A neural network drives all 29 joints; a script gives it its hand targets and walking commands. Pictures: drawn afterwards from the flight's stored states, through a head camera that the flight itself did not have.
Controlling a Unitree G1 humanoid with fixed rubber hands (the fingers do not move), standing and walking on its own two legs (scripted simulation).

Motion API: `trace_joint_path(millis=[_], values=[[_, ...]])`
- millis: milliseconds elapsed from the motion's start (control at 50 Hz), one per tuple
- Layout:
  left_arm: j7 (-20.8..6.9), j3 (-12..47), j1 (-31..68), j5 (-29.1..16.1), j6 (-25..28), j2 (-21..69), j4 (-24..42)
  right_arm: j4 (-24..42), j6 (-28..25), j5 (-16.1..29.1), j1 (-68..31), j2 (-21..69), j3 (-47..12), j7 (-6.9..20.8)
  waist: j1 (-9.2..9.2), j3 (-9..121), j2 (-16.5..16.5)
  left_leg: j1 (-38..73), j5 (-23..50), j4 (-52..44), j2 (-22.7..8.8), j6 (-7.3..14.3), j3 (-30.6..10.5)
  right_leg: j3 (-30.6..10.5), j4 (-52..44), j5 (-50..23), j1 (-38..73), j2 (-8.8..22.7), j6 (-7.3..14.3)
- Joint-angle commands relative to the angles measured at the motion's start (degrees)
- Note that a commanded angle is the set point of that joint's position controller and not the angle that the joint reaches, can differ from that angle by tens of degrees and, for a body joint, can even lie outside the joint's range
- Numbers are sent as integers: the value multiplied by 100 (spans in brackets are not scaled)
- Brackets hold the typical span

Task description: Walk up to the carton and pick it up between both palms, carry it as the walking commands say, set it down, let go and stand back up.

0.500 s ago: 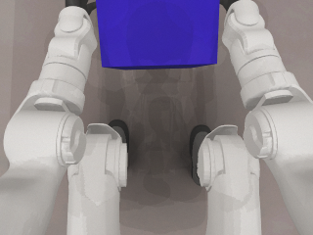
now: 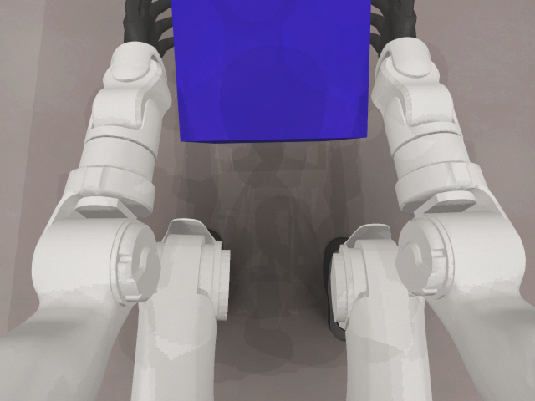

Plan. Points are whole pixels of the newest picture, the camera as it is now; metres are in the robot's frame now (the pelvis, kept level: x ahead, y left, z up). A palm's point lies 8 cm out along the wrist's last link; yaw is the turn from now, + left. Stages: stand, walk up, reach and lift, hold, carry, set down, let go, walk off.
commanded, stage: reach and lift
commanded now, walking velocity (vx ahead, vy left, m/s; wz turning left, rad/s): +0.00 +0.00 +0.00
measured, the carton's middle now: (269, 64) +0.53 +0.02 -0.23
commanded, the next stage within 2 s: none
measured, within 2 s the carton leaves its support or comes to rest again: neither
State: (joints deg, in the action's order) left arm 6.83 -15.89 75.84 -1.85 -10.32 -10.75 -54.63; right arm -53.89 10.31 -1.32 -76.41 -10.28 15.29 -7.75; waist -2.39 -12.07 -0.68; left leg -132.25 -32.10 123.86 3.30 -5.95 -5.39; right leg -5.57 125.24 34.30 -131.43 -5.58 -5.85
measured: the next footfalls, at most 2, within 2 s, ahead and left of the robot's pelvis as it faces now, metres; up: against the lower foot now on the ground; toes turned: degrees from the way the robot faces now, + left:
none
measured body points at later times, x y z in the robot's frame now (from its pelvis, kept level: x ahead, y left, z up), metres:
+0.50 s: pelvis +0.00 +0.00 +0.04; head +0.33 +0.02 +0.34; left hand +0.53 +0.17 -0.09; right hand +0.55 -0.12 -0.08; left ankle +0.11 +0.14 -0.34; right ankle +0.10 -0.14 -0.34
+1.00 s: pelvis +0.00 +0.00 +0.08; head +0.31 +0.01 +0.41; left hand +0.52 +0.17 -0.02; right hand +0.54 -0.12 -0.02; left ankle +0.11 +0.15 -0.34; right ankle +0.10 -0.14 -0.34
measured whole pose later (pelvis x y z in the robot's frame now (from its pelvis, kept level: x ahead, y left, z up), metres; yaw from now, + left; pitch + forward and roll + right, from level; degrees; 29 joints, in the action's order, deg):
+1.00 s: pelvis +0.00 +0.00 +0.08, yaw +0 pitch +47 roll +0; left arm 4.7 -25.5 64.1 9.3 -20.0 -1.9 -38.8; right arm -42.2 18.2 -10.2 -66.6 -2.3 24.1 -4.5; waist -1.7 4.7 -1.5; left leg -124.7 -29.4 107.3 5.5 -6.2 -6.8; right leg -6.4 108.4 31.4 -123.8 -6.8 -5.7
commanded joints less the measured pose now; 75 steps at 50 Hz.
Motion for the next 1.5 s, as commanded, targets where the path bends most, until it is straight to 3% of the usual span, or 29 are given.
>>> trace_joint_path(millis=[0, 220, 480, 740, 1160, 1480], values=[[-1588, 2022, 3602, -397, 114, 5357, 1172, 826, -77, 440, -3467, 5418, -2116, 1578, -133, 7475, -327, 3857, 2241, -835, 406, 305, 1324, 1230, -1072, -2064, 3460, -315, 269], [-1619, 2124, 3895, -181, -189, 5661, 1549, 818, 235, 311, -3480, 5795, -1962, 1661, -141, 7937, -64, 4105, 1853, -1270, 430, 294, 1377, 1278, -1433, -1663, 3451, -338, 322], [-1704, 1843, 3374, 230, -494, 6094, 1458, 748, 483, -114, -3036, 6009, -1637, 1796, 10, 7759, 44, 4053, 1880, -1775, 528, 256, 1294, 1283, -1928, -1693, 3237, -390, 373], [-1656, 2243, 3237, 144, -624, 6339, 2009, 1287, 631, 46, -2918, 6462, -2134, 1755, -77, 8907, -77, 4694, 2373, -2048, 576, 233, 1289, 1223, -2217, -2198, 4038, -478, 299], [-1790, 1834, 2702, 463, -887, 6742, 1623, 957, 825, -305, -2429, 6771, -1732, 1808, -52, 8136, -86, 4779, 1701, -2917, 649, 259, 1234, 1145, -3146, -1582, 4297, -522, 342], [-1803, 2085, 2342, 400, -1004, 7158, 1735, 1015, 914, -262, -2060, 7077, -1876, 1853, -13, 8247, -13, 5534, 1774, -3465, 686, 241, 1174, 1141, -3688, -1606, 4856, -575, 346]])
